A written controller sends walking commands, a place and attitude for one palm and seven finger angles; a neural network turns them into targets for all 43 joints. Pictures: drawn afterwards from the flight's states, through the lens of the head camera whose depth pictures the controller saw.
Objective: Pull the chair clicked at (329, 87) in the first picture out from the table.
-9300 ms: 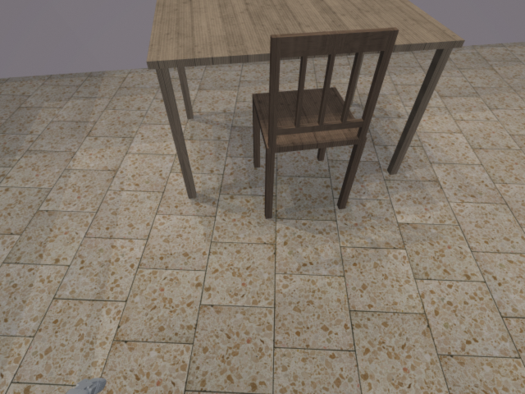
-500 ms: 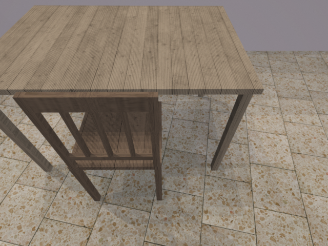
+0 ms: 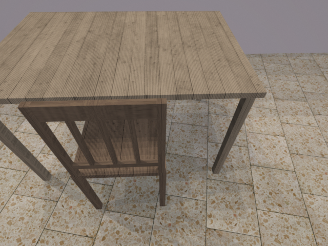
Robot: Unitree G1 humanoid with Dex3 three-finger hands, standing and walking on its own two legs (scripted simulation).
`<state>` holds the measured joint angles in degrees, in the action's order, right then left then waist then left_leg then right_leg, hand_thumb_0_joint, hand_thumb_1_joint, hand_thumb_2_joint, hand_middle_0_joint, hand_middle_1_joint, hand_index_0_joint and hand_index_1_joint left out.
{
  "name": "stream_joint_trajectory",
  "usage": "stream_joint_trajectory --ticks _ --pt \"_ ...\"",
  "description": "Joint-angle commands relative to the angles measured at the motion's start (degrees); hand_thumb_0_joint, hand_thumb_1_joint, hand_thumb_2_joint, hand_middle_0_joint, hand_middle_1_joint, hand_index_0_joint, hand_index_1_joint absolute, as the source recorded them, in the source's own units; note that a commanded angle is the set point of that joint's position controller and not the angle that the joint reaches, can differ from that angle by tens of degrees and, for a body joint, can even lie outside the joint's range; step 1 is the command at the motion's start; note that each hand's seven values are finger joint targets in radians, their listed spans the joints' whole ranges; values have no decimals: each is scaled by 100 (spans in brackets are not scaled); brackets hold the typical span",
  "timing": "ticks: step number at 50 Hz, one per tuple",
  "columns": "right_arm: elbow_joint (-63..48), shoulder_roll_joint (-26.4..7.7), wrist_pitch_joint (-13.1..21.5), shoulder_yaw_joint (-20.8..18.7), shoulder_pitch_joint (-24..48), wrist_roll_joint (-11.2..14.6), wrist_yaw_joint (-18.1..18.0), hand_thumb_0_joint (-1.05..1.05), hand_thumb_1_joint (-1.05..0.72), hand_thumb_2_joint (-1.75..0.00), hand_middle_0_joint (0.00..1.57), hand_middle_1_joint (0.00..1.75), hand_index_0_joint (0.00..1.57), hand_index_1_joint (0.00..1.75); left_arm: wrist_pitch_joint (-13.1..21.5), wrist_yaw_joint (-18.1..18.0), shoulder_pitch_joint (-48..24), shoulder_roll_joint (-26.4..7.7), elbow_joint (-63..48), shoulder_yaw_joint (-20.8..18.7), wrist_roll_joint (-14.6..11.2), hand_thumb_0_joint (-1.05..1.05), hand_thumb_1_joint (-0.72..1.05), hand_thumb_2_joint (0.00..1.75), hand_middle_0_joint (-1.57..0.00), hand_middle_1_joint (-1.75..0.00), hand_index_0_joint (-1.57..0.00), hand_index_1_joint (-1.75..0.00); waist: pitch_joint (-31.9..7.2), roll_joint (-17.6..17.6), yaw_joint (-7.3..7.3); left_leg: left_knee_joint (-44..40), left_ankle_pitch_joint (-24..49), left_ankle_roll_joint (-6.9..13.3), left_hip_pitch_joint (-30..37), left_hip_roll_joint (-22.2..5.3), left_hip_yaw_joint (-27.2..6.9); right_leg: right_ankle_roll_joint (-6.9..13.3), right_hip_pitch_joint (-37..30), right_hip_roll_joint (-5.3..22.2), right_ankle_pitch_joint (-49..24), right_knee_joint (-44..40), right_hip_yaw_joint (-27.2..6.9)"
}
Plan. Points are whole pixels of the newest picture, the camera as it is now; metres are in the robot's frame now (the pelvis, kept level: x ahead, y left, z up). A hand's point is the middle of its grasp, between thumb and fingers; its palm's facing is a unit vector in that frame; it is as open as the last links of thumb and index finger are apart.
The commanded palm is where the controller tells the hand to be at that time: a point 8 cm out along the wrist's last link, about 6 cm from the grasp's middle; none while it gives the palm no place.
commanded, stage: look again from close up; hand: left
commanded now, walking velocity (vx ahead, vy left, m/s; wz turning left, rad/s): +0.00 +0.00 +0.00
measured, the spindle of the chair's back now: (108, 143) +0.44 +0.23 -0.10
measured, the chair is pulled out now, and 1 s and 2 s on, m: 0.00 0.00 0.00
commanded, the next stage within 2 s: raise the hand toward the chair's back in 1.22 s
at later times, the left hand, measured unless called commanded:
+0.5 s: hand out of the picture +0.00 +0.14 -0.17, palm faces +0.02 -0.98 -0.19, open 7.4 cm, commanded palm none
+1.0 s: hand out of the picture -0.01 +0.12 -0.17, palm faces +0.04 -0.98 -0.18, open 7.4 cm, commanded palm none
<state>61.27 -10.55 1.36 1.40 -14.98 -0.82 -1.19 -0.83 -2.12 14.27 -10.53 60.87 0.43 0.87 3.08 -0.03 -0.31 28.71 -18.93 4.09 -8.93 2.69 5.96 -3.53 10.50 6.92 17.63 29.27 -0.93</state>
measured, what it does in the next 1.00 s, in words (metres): shifts its weight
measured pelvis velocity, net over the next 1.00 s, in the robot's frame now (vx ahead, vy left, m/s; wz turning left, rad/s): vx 0.00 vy -0.05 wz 0.01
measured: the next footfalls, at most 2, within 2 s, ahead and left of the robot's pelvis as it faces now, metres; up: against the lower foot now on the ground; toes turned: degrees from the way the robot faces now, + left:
none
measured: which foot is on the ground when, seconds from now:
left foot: down 0.00-1.00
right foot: down 0.00-1.00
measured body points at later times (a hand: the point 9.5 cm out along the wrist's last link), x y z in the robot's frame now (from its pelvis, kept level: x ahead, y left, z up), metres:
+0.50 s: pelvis +0.00 -0.03 +0.00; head +0.02 -0.03 +0.45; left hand +0.00 +0.19 -0.16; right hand +0.02 -0.26 -0.16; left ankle -0.03 +0.07 -0.73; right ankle -0.02 -0.19 -0.73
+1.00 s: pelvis +0.00 -0.05 +0.01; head +0.01 -0.05 +0.46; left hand -0.01 +0.17 -0.15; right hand +0.00 -0.27 -0.15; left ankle -0.03 +0.07 -0.73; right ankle -0.02 -0.19 -0.73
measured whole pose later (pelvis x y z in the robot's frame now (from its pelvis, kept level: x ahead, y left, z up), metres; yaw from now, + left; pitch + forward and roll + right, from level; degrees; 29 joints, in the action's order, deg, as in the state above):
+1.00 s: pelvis +0.00 -0.05 +0.01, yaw +1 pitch -1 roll +0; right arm 65.8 -8.6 1.1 0.9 -14.7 -0.5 -1.3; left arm 0.6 -1.9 16.0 -8.5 63.8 0.4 0.9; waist 2.5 0.6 -0.5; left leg 25.0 -16.3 -0.5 -7.6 -1.4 3.6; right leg -1.5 9.1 2.8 16.2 26.4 1.6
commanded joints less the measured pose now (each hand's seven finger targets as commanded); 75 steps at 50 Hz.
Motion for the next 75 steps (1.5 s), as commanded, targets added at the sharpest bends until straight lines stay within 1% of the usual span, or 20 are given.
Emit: stream_joint_trajectory --ticks 1,4,10,14,17,21,32,42,49,65,66,67,68,69,70,71,72,73,74,75 --pt "-135 -665 74 -161 -285 10 -60 0 -90 -90 20 30 20 30 87 -32 371 -576 -119 -103 -17 0 90 90 -20 -30 -20 -30 -53 -51 -4 -698 2504 -149 -64 -856 -790 366 -60 -84 -1233 -133 112" --pt "-84 -657 70 -171 -267 15 -60 0 -90 -90 20 30 20 30 86 -40 390 -558 -67 -101 -20 0 90 90 -20 -30 -20 -30 -124 -95 -1 -683 2489 -161 55 -854 -725 344 -72 -65 -1305 -152 114" --pt "10 -555 57 -168 -229 33 -55 0 -90 -90 20 30 20 30 101 -32 381 -545 -11 -101 -7 0 90 90 -20 -30 -20 -30 46 88 3 -729 2139 -159 -70 -825 -676 343 -80 -67 -1427 -283 81" --pt "62 -530 61 -169 -206 31 -54 0 -90 -90 20 30 20 30 126 -31 419 -521 37 -101 -9 0 90 90 -20 -30 -20 -30 -114 34 3 -681 2030 -180 27 -801 -644 356 -103 -26 -1529 -338 37" --pt "100 -490 56 -172 -223 37 -55 0 -90 -90 20 30 20 30 145 -33 421 -509 55 -101 -4 0 90 90 -20 -30 -20 -30 -71 132 10 -665 2003 -194 21 -807 -622 366 -98 -14 -1650 -381 36" --pt "157 -444 42 -164 -209 38 -52 0 -90 -90 20 30 20 30 155 -28 442 -484 91 -95 -3 0 90 90 -20 -30 -20 -30 29 82 9 -704 1791 -212 -30 -796 -608 378 -46 -16 -1565 -474 13" --pt "242 -390 43 -160 -226 39 -59 0 -90 -90 20 30 20 30 195 -26 522 -457 148 -93 -11 0 90 90 -20 -30 -20 -30 -59 47 8 -714 1789 -260 68 -829 -570 414 -68 -22 -1717 -563 -39" --pt "292 -330 28 -153 -259 38 -52 0 -90 -90 20 30 20 30 210 -16 558 -442 151 -100 -10 0 90 90 -20 -30 -20 -30 71 187 -8 -784 1501 -295 -57 -819 -565 429 -37 -35 -1541 -671 -43" --pt "309 -312 42 -157 -300 36 -57 0 -90 -90 20 30 20 30 224 -14 590 -432 152 -110 -17 0 90 90 -20 -30 -20 -30 -18 63 -16 -772 1627 -300 -8 -827 -570 445 -79 -35 -1613 -671 -34" --pt "327 -252 40 -163 -385 41 -66 0 -90 -90 20 30 20 30 217 -3 651 -377 161 -110 -17 0 90 90 -20 -30 -20 -30 110 45 -17 -836 1499 -298 -51 -841 -604 442 16 -92 -1301 -753 -15" --pt "-89 -544 83 -214 72 78 -19 0 -90 -90 20 30 20 30 330 -235 870 -545 363 -114 52 0 90 90 -20 -30 -20 -30 197 40 -107 408 2180 -494 -576 -940 -453 420 53 280 -3580 -657 -306" --pt "-2040 -1410 952 -302 -54 340 -258 0 -90 -90 20 30 20 30 1582 -185 -3266 -1550 -8743 -566 -1133 0 88 89 -20 -30 -20 -30 -2664 -1183 470 -380 2703 -304 1071 -347 -492 524 -545 -353 -3016 -70 231" --pt "-1708 -921 1444 -269 334 230 -422 0 -90 -90 20 30 20 30 1225 -492 -670 -1125 -6984 -584 -595 0 85 88 -20 -29 -20 -29 -2648 -1703 -72 -398 3553 -322 1283 -607 -478 607 -156 -572 -1612 283 373" --pt "-1556 -657 1554 -279 249 380 -381 0 -90 -90 20 30 20 30 451 -575 1158 572 -5355 405 -715 0 83 87 -19 -29 -19 -29 -1528 -1100 183 -309 3253 -339 508 -616 -513 449 450 -536 -981 240 626" --pt "-1655 -800 1641 -363 24 425 -340 0 -90 -90 20 30 20 30 306 -517 1019 1041 -5551 735 -852 0 81 86 -19 -29 -19 -29 -876 -569 199 -201 2691 -387 -28 -618 -609 389 655 -519 -965 162 732" --pt "-2020 -1027 1751 -402 214 359 -315 0 -90 -90 20 30 20 30 655 -477 77 580 -6388 601 -819 0 78 85 -19 -28 -19 -28 -309 104 424 -8 1732 -347 -522 -495 -706 359 1016 -586 -888 120 790" --pt "-2213 -1124 1815 -512 251 244 -326 0 -90 -90 20 30 20 30 998 -433 162 147 -6341 110 -804 0 76 84 -19 -28 -19 -28 -433 646 423 238 1046 -317 -868 -396 -700 346 1356 -618 -434 222 839" --pt "-2368 -1137 1832 -544 291 159 -326 0 -90 -90 20 30 20 30 1324 -322 372 163 -6011 -19 -781 0 74 83 -18 -27 -18 -27 -420 1111 424 520 581 -326 -1308 -334 -690 327 1813 -650 19 418 870" --pt "-2510 -1077 1858 -581 400 106 -289 0 -90 -90 20 30 20 30 1690 -128 779 338 -5440 -159 -824 0 71 82 -18 -27 -18 -27 -267 1420 264 812 224 -380 -1877 -309 -661 333 2245 -657 502 676 885" --pt "-2682 -1011 1864 -617 484 107 -191 0 -90 -90 20 30 20 30 2064 122 1491 431 -4956 -272 -853 0 69 81 -18 -27 -18 -27 -219 1252 -2 1021 17 -446 -2266 -259 -597 381 2413 -635 768 898 834"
